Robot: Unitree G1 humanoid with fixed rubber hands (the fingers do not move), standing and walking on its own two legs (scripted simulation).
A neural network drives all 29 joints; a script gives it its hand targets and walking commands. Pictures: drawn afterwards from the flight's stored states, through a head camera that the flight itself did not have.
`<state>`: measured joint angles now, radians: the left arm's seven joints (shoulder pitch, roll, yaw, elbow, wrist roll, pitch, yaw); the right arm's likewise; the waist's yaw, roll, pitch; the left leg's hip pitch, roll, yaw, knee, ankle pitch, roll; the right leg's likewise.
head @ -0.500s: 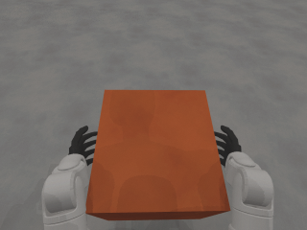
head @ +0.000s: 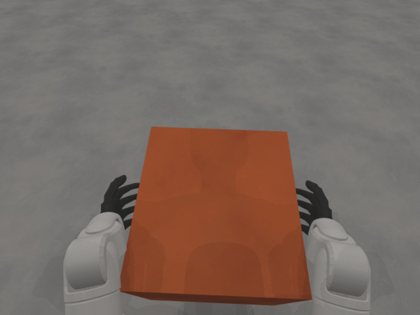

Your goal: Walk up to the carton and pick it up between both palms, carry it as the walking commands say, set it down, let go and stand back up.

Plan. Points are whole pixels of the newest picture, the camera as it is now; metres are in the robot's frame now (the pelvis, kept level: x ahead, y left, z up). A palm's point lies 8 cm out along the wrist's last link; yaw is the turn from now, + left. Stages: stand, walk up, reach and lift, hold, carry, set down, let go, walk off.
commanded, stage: carry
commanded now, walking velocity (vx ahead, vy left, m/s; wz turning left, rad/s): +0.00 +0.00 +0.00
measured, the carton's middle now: (215, 220) +0.31 +0.00 +0.00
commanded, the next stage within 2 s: none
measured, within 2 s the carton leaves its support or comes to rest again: neither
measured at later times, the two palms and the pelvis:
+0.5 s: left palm (109, 302) +0.14 +0.16 +0.05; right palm out of the picture +0.11 -0.18 +0.06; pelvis -0.14 +0.01 +0.00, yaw -7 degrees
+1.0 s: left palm out of the picture +0.10 -0.05 +0.04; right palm out of the picture -0.03 -0.36 +0.05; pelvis -0.23 -0.09 -0.02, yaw -23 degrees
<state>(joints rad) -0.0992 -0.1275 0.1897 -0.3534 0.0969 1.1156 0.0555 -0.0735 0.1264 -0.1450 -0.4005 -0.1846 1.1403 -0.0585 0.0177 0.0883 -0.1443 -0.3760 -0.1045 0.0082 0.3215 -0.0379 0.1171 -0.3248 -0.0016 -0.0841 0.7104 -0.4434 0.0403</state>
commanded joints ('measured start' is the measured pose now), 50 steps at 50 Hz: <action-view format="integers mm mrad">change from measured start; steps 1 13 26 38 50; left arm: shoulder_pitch -490 -654 -555 -564 -559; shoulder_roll -776 -877 -838 -879 -845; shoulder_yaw -772 -787 -819 -739 -847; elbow -27 87 -104 -13 -203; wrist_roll -395 -426 -454 -452 -441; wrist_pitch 38 92 77 55 53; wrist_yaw -260 -264 -247 -281 -245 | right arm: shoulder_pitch -427 -678 -469 -773 -483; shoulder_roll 710 768 791 851 848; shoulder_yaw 715 667 650 761 729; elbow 54 59 12 -73 -102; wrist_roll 425 505 421 558 516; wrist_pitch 36 34 8 -8 -2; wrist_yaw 278 308 251 235 248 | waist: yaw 15 -28 -14 8 -50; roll -182 108 143 -247 344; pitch -268 -3 -350 -125 -403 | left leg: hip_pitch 207 -58 242 -359 858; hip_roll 105 444 468 213 655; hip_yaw -39 -441 -76 114 -249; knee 366 -219 -40 856 362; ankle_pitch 369 -808 -310 -399 1205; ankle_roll -499 -191 -95 -223 51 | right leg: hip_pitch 262 -225 -14 233 -597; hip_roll -251 4 33 -141 85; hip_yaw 136 95 3 179 69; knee -483 459 52 -157 481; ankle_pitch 100 58 -168 1001 -115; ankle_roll -132 7 -54 -183 -23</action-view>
